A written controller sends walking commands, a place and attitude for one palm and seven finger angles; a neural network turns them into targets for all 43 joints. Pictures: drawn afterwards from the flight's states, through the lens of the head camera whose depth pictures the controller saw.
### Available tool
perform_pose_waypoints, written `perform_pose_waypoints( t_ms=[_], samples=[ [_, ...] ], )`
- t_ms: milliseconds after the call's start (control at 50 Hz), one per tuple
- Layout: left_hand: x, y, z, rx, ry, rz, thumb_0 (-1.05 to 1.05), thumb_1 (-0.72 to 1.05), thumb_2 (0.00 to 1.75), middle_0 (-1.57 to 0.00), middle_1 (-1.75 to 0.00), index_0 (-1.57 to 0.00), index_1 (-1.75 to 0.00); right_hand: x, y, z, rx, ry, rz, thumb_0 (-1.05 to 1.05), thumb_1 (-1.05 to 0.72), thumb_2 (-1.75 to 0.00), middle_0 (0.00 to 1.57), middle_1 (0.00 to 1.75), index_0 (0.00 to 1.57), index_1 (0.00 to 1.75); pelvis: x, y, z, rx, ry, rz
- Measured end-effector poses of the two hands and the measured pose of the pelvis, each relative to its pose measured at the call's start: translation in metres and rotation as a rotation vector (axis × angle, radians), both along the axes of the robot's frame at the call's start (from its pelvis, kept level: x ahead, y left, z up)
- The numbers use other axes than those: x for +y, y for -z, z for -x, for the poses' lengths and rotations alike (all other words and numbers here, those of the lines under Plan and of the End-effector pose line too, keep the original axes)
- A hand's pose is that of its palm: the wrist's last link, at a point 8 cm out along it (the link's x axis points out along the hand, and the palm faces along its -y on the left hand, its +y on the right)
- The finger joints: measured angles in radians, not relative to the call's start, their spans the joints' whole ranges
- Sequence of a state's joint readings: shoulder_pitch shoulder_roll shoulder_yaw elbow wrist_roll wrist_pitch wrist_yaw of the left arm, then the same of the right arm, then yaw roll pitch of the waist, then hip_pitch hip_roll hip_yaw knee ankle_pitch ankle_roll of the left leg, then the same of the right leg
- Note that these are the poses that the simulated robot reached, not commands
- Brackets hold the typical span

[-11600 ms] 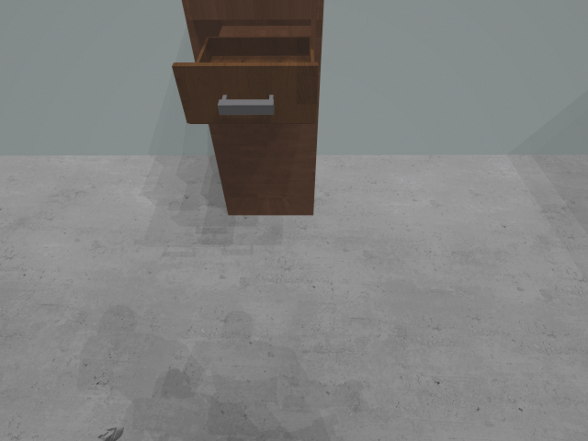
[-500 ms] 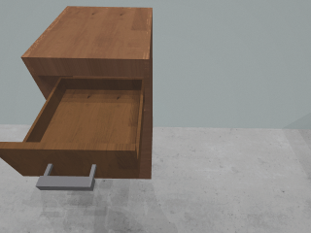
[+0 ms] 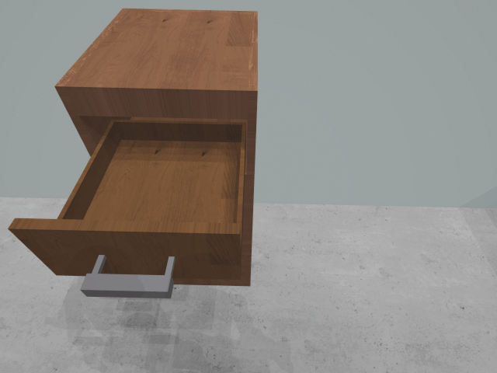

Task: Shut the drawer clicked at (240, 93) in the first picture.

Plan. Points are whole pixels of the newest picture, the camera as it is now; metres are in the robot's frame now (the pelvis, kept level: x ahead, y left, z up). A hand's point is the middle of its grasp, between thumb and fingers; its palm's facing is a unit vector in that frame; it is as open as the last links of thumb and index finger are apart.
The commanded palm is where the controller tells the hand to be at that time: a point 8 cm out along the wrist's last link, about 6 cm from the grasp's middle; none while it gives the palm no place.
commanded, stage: come to a stop and stand still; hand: left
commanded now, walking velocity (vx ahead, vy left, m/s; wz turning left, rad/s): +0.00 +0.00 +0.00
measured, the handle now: (132, 273) +0.27 +0.21 +0.01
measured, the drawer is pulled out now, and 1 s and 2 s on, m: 0.29 0.29 0.27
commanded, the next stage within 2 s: look again from close up in 0.62 s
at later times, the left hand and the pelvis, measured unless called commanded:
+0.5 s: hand out of the picture -0.01 +0.22 -0.17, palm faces -0.02 -0.98 -0.21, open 7.4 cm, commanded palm none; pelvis -0.01 +0.05 +0.01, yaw -2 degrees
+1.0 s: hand out of the picture -0.02 +0.20 -0.17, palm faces -0.02 -0.98 -0.19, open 7.4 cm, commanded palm none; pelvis -0.01 +0.03 +0.01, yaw -3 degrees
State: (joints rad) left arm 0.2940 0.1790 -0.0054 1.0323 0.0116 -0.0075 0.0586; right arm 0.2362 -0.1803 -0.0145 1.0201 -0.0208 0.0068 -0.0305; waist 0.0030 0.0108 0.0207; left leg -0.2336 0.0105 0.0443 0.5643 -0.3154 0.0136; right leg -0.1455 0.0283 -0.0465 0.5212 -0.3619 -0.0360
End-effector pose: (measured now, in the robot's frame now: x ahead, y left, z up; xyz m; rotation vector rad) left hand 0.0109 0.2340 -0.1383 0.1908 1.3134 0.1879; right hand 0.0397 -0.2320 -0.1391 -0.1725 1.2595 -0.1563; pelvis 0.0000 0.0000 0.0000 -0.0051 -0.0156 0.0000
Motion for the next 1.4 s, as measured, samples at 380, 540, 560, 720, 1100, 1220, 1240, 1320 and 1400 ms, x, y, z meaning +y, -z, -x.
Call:
perform_pose_waypoints(
  t_ms=[380,540,560,720,1100,1220,1240,1320,1400],
  samples=[
    [0.035,0.0,0.011,0.044,0.034,0.033,0.01,0.91,0.89,-0.2,-0.3,-0.2,-0.3,0.04,-0.005,0.028,0.048,0.011,-0.001,0.01,-0.91,-0.9,0.2,0.3,0.2,0.3,0.04,-0.005,0.012,-0.001,0.027,-0.002],
    [0.038,0.0,0.029,0.108,0.028,0.038,0.01,0.91,0.89,-0.2,-0.3,-0.2,-0.3,0.048,-0.003,0.054,0.118,0.039,-0.008,0.01,-0.91,-0.9,0.2,0.3,0.2,0.3,0.046,-0.006,0.012,0.001,0.032,-0.006],
    [0.037,0.0,0.03,0.113,0.027,0.039,0.01,0.91,0.89,-0.2,-0.3,-0.2,-0.3,0.049,-0.002,0.056,0.123,0.043,-0.01,0.01,-0.91,-0.9,0.2,0.3,0.2,0.3,0.046,-0.006,0.012,0.001,0.033,-0.006],
    [0.031,-0.001,0.035,0.128,0.025,0.044,0.01,0.91,0.9,-0.2,-0.29,-0.2,-0.3,0.054,0.0,0.063,0.138,0.06,-0.03,0.01,-0.91,-0.9,0.2,0.3,0.2,0.3,0.045,-0.007,0.012,-0.001,0.039,-0.009],
    [0.005,-0.001,0.029,0.1,0.024,0.061,0.01,0.91,0.89,-0.2,-0.3,-0.2,-0.3,0.044,0.003,0.063,0.123,0.075,-0.048,0.01,-0.91,-0.9,0.2,0.3,0.2,0.3,0.03,-0.008,0.011,-0.005,0.044,-0.014],
    [-0.001,-0.002,0.032,0.109,0.021,0.061,0.01,0.91,0.89,-0.2,-0.3,-0.2,-0.3,0.04,0.003,0.066,0.132,0.077,-0.053,0.01,-0.91,-0.9,0.2,0.3,0.2,0.3,0.024,-0.008,0.011,-0.003,0.045,-0.015],
    [-0.002,-0.002,0.033,0.11,0.02,0.061,0.01,0.91,0.89,-0.2,-0.3,-0.2,-0.3,0.039,0.003,0.066,0.134,0.078,-0.054,0.01,-0.91,-0.9,0.2,0.3,0.2,0.3,0.023,-0.008,0.011,-0.003,0.045,-0.015],
    [-0.006,-0.002,0.035,0.116,0.017,0.06,0.01,0.91,0.89,-0.2,-0.3,-0.2,-0.3,0.036,0.004,0.068,0.142,0.079,-0.057,0.01,-0.91,-0.9,0.2,0.3,0.2,0.3,0.018,-0.008,0.01,-0.002,0.045,-0.016],
    [0.0,-0.017,0.013,-0.03,-0.043,0.02,0.03,0.94,0.89,-0.21,-0.3,-0.21,-0.31,0.027,-0.002,0.06,0.056,0.066,-0.027,0.01,-0.92,-0.9,0.2,0.3,0.2,0.3,0.014,-0.006,0.012,0.007,0.036,-0.013]
  ],
)
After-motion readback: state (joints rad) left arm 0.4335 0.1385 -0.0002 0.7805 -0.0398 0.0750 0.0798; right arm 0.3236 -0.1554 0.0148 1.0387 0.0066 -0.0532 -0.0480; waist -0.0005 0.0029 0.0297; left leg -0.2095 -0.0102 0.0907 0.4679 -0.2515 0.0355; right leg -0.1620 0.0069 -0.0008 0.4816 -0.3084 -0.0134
